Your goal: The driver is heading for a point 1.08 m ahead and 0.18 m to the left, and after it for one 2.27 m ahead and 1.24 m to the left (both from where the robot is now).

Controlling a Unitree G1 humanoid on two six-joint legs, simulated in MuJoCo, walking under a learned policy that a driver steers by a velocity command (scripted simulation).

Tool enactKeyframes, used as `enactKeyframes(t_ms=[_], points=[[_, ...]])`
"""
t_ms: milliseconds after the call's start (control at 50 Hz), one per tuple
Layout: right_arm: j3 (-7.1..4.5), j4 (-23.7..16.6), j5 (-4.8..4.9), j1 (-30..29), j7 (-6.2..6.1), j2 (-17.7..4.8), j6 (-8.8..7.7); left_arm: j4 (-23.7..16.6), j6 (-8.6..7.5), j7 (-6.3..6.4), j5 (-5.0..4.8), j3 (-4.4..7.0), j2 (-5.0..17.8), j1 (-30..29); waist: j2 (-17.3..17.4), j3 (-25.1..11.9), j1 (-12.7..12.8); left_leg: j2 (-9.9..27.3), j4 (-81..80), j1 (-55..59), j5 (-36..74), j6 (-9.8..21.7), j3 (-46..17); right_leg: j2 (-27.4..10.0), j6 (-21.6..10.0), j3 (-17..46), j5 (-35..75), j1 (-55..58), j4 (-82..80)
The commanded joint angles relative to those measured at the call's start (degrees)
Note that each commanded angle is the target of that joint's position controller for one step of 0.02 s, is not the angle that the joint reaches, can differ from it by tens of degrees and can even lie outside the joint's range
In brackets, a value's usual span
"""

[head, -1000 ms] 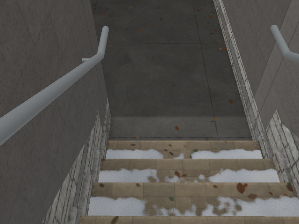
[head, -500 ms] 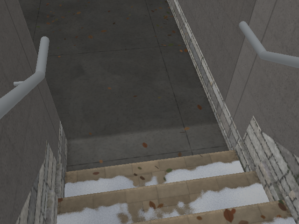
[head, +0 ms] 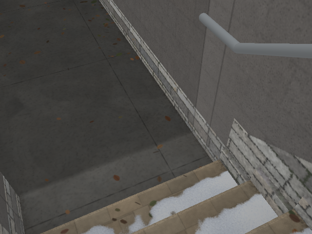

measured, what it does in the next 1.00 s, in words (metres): goes down: right foot, then left foot 0.16 m lower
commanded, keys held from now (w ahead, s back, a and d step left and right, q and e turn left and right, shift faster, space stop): w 1.00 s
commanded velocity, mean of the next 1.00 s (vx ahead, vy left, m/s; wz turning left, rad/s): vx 0.50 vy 0.00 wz -0.01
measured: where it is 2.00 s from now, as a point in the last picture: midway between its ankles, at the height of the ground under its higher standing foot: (133, 193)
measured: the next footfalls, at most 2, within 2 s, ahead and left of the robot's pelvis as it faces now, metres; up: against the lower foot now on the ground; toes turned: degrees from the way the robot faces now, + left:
right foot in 0.04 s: +0.07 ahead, -0.10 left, +0.00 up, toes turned -4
left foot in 0.36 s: +0.24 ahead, +0.10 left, -0.17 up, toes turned +3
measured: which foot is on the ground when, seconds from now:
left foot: down 0.00-0.04, up 0.06-0.34, down 0.36-0.88, up 0.90-1.00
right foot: up 0.00-0.02, down 0.04-0.36, up 0.38-0.86, down 0.88-1.00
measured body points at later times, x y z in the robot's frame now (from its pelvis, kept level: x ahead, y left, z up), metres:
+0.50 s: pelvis +0.23 +0.06 -0.15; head +0.23 +0.08 +0.30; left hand +0.24 +0.31 -0.30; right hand +0.25 -0.18 -0.28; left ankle +0.20 +0.10 -0.85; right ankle +0.22 -0.11 -0.69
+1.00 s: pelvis +0.51 +0.04 -0.29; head +0.52 +0.04 +0.16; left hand +0.57 +0.28 -0.44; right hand +0.48 -0.20 -0.44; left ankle +0.44 +0.18 -0.86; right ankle +0.53 -0.01 -1.02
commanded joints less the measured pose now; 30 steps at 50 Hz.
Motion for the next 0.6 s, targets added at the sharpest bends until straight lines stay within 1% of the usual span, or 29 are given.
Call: enactKeyframes(t_ms=[20,40,60,80,100,120,140,160,180,200,220,240,260,300,320,340,360,380,400,420,440,460,480,500,520,540,560,580,600], points=[[-3.69,-8.00,0.04,-9.42,0.76,-14.17,-0.16,1.71,-1.18,1.88,0.25,3.47,8.81,16.29,1.26,1.58,11.15,11.79,2.18,-11.20,72.13,9.34,-13.30,6.64,-0.90,-7.62,-7.26,27.19,-5.89],[-5.51,-11.27,0.70,-17.67,2.81,-17.99,-0.15,8.37,-1.90,2.55,-0.20,6.03,11.98,35.11,-0.64,-0.04,20.46,8.75,17.68,-27.03,70.16,8.66,-10.84,10.17,-2.03,-9.81,-5.06,49.96,-9.73],[-6.11,-8.37,8.99,-7.33,-0.78,-9.51,0.80,7.43,0.07,3.48,-4.35,4.42,10.33,26.55,-17.41,-6.05,15.46,0.56,42.69,-36.74,11.81,0.57,-4.33,-13.18,-8.78,22.01,14.60,57.74,-25.55],[-6.52,-8.43,6.59,-5.27,-2.79,-11.27,2.23,5.47,1.72,3.41,-6.88,3.11,6.72,25.67,-6.35,-0.67,13.90,3.10,41.19,-42.13,5.41,0.22,-11.61,-14.87,-12.16,29.37,39.67,56.53,-25.82],[-5.70,-11.75,6.41,-9.95,-3.42,-7.32,3.07,7.06,2.36,4.39,-5.95,4.30,10.36,26.56,-5.50,2.00,13.52,2.28,37.14,-45.48,1.31,-1.84,-12.97,-19.08,-15.70,35.04,26.07,51.40,-30.22],[-5.88,-13.29,6.21,-15.94,-3.77,-7.02,3.83,7.18,2.58,5.20,-4.57,4.17,9.16,23.55,1.50,9.04,12.30,4.52,30.88,-46.33,0.39,-2.93,-15.46,-18.93,-16.28,35.61,8.00,41.45,-31.04],[-6.37,-13.67,5.93,-17.46,-3.73,-7.26,4.35,5.88,2.37,5.30,-3.13,3.77,7.78,18.95,-0.26,13.43,10.66,5.16,27.39,-43.21,5.49,-3.24,-17.32,-18.37,-15.54,32.91,-1.09,32.08,-30.85],[-6.32,-14.52,6.13,-18.51,-3.60,-6.96,4.31,4.10,1.87,4.94,-2.02,3.27,5.23,11.02,0.56,15.29,5.87,3.52,15.72,-30.86,23.02,-3.69,-14.69,-13.33,-13.01,21.94,-8.61,15.49,-28.72],[-6.20,-13.74,6.44,-17.34,-2.64,-5.62,4.30,4.05,1.15,5.38,-2.39,3.50,4.27,7.71,-1.43,12.59,3.33,2.69,10.24,-19.53,37.26,-3.88,-12.74,-9.66,-10.94,15.89,-17.22,6.45,-26.32],[-5.75,-14.06,6.36,-16.52,-1.35,-4.59,4.85,3.92,0.65,5.90,-3.70,3.84,4.65,5.12,-1.20,9.23,0.43,1.33,4.67,-5.58,52.15,-4.35,-8.62,-6.17,-8.44,9.88,-23.59,-3.01,-27.19],[-5.23,-13.10,6.70,-14.21,-0.26,-3.64,5.14,3.47,0.67,6.07,-5.04,4.12,6.13,3.27,-1.54,6.51,-1.11,0.16,1.37,6.27,57.66,-4.54,-5.45,-4.75,-7.20,6.12,-23.86,-7.55,-26.65],[-4.68,-12.91,7.52,-15.32,0.18,-3.48,5.58,4.28,0.89,6.30,-5.91,4.62,6.78,3.24,-3.69,6.24,-0.36,-1.33,-2.35,13.83,60.16,-5.62,-2.16,-3.23,-6.08,1.59,-20.10,-8.87,-26.19],[-4.35,-13.61,7.48,-17.54,0.06,-3.83,6.19,4.73,1.10,6.33,-6.04,5.14,7.59,3.50,-5.13,7.44,0.69,-1.00,-5.37,15.08,58.46,-5.76,-1.57,-3.88,-5.96,1.67,-15.88,-5.97,-24.49],[-4.71,-11.93,6.34,-12.71,-1.84,-6.11,6.62,5.46,1.82,5.95,-5.10,5.50,6.96,5.51,-4.04,7.54,1.01,-2.33,-8.36,19.01,55.56,-5.15,3.79,-2.39,-5.72,0.24,-10.95,0.28,-12.27],[-5.04,-10.24,5.83,-8.38,-2.41,-7.27,6.49,6.15,2.45,6.17,-4.10,5.54,7.44,6.76,-2.95,8.02,-0.41,-1.53,-14.42,19.45,50.63,-3.84,4.33,-2.35,-6.29,0.03,-5.20,6.44,-4.56],[-5.70,-8.80,5.32,-7.26,-2.42,-9.00,6.25,7.73,3.56,7.25,-3.80,5.70,6.93,11.12,-1.37,10.83,1.25,3.87,-30.92,13.53,41.99,-1.42,-3.17,-2.22,-7.70,2.63,2.53,16.88,4.98],[-7.14,-7.33,4.54,-1.82,-2.10,-10.50,5.74,10.15,4.38,7.91,-4.45,6.87,8.34,13.47,1.95,8.91,-1.88,10.10,-38.48,20.15,47.33,2.07,-11.18,2.49,-8.79,2.96,-0.30,15.93,26.71],[-6.86,-5.55,4.49,3.65,-1.05,-12.95,4.30,8.89,4.16,7.25,-4.50,5.68,1.66,15.16,10.80,5.40,0.10,14.46,-14.83,31.96,79.48,1.55,-13.61,8.73,-8.85,3.29,-36.15,-2.22,45.09],[-6.42,-5.34,5.61,4.51,-0.70,-14.45,3.88,6.97,3.92,7.17,-4.97,4.39,0.52,21.02,12.46,1.27,5.18,18.21,-6.20,39.37,82.82,-0.43,-17.78,6.76,-9.72,8.06,-32.86,-15.54,44.17],[-6.63,-5.32,6.16,4.62,-0.47,-13.65,4.08,7.94,4.20,7.20,-4.89,4.26,1.75,19.64,9.46,1.40,4.57,19.82,-8.78,34.72,67.20,-0.12,-20.12,5.74,-9.43,7.69,-26.82,-20.13,43.05],[-6.87,-5.71,6.06,2.62,-1.22,-13.19,4.01,6.23,3.93,7.44,-4.50,3.99,1.66,13.62,11.05,1.07,3.41,22.41,-13.27,28.89,44.74,3.55,-24.67,4.79,-8.28,9.27,-17.30,-23.23,40.12],[-5.89,-6.57,6.06,-1.30,-1.72,-11.10,3.89,5.40,4.07,7.24,-3.33,4.50,4.24,8.44,8.17,4.40,4.24,21.30,-18.38,19.82,25.73,3.74,-29.68,2.87,-5.86,10.12,-7.22,-22.11,28.39],[-4.90,-6.82,5.23,-4.60,-2.23,-8.75,3.76,6.46,4.36,6.75,-3.04,5.12,6.03,6.24,6.49,10.42,5.84,20.16,-20.81,11.38,26.09,3.92,-30.91,1.03,-3.82,9.94,-2.28,-20.42,21.44],[-4.43,-6.51,5.42,-5.75,-2.71,-7.99,3.39,5.71,4.82,6.35,-3.48,4.95,4.58,2.92,3.89,13.61,7.41,18.96,-20.71,3.35,31.97,3.98,-30.09,0.37,-1.12,9.65,1.40,-16.26,12.54],[-4.05,-6.86,6.11,-5.74,-3.38,-7.67,3.18,4.73,5.39,5.69,-3.68,4.50,3.17,-1.30,2.16,14.93,7.67,15.85,-22.82,-3.64,35.69,4.24,-26.25,0.29,0.51,4.95,4.76,-9.71,3.35],[-4.76,-6.16,6.47,-4.67,-3.84,-9.01,3.10,5.26,6.04,5.54,-3.23,3.91,1.18,-0.89,5.61,13.89,7.71,15.92,-22.09,-6.16,43.37,5.81,-25.37,0.30,1.23,2.41,7.09,-4.34,0.87],[-5.39,-4.99,6.65,-3.54,-3.65,-10.37,2.57,7.16,5.99,5.24,-2.93,3.96,0.69,1.55,7.07,11.07,9.10,16.57,-19.11,-5.16,47.57,6.18,-26.10,0.14,-0.21,4.36,11.91,-1.72,2.44],[-5.69,-5.47,6.70,-2.60,-3.15,-10.69,2.19,8.03,6.04,4.94,-3.46,4.33,1.57,2.36,6.69,9.15,9.42,15.58,-18.30,-3.89,48.10,4.99,-24.72,1.44,-1.06,2.91,14.20,-0.62,2.81],[-3.69,-4.62,-3.91,-4.64,-0.52,-6.37,-0.20,8.10,-0.17,0.03,-0.16,2.40,2.85,6.16,2.86,17.68,7.90,15.25,-14.29,-7.92,36.53,3.45,-24.44,-3.92,-1.23,14.78,30.66,-14.37,-1.50]])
